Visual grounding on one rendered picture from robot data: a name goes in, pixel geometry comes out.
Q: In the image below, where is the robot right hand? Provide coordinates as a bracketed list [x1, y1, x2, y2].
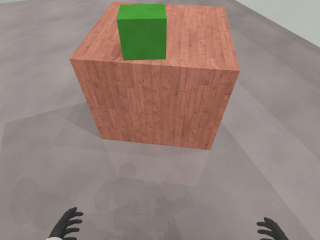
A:
[256, 217, 289, 240]

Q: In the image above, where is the pedestal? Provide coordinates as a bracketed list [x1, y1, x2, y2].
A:
[69, 1, 240, 150]

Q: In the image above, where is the carton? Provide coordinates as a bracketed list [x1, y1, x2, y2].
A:
[116, 3, 167, 61]

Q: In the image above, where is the robot left hand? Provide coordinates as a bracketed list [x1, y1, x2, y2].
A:
[48, 207, 83, 240]

